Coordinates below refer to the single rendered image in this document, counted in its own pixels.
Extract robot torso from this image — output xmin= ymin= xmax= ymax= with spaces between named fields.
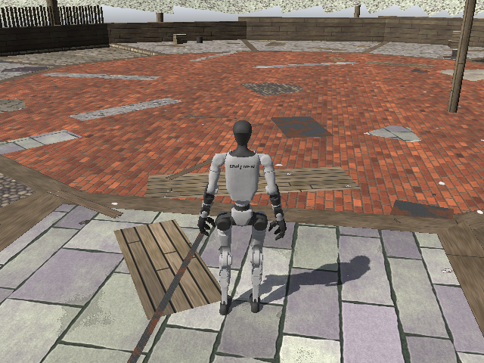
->
xmin=225 ymin=150 xmax=260 ymax=227

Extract right robot forearm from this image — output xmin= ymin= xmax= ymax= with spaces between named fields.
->
xmin=269 ymin=184 xmax=284 ymax=221

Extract left robot forearm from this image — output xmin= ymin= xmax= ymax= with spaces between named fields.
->
xmin=200 ymin=183 xmax=214 ymax=218

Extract robot left hand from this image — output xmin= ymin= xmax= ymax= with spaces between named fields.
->
xmin=197 ymin=216 xmax=216 ymax=236

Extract robot right hand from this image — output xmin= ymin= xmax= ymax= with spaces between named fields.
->
xmin=268 ymin=219 xmax=287 ymax=240

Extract robot right foot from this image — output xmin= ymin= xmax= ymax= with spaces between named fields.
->
xmin=250 ymin=293 xmax=260 ymax=313

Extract robot left upper arm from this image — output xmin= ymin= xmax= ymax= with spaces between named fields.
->
xmin=206 ymin=153 xmax=227 ymax=195

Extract robot right upper arm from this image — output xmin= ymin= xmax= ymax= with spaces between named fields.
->
xmin=258 ymin=153 xmax=278 ymax=195

